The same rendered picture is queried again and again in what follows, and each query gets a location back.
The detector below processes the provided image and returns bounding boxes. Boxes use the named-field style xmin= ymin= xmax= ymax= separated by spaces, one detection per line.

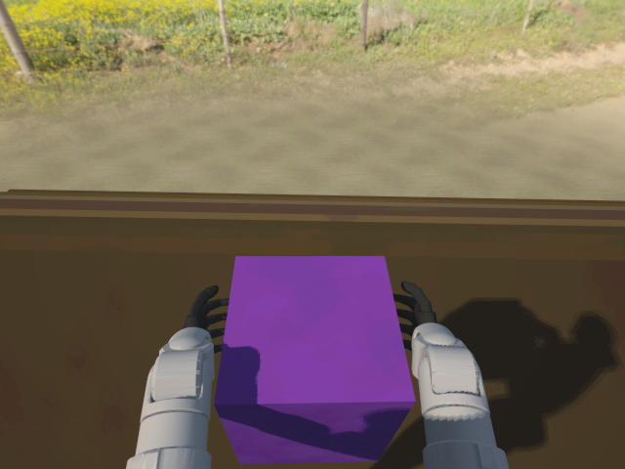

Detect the robot left hand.
xmin=183 ymin=285 xmax=229 ymax=354

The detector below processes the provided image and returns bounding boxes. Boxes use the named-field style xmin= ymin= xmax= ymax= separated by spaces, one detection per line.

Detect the carton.
xmin=214 ymin=256 xmax=416 ymax=464

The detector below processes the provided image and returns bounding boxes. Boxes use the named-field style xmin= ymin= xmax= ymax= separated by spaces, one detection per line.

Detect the robot right hand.
xmin=393 ymin=281 xmax=438 ymax=351

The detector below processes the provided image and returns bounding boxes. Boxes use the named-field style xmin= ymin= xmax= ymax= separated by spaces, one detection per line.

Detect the robot right forearm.
xmin=411 ymin=322 xmax=509 ymax=469

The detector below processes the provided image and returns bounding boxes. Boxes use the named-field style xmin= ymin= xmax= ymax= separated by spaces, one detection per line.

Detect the robot left forearm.
xmin=126 ymin=327 xmax=215 ymax=469

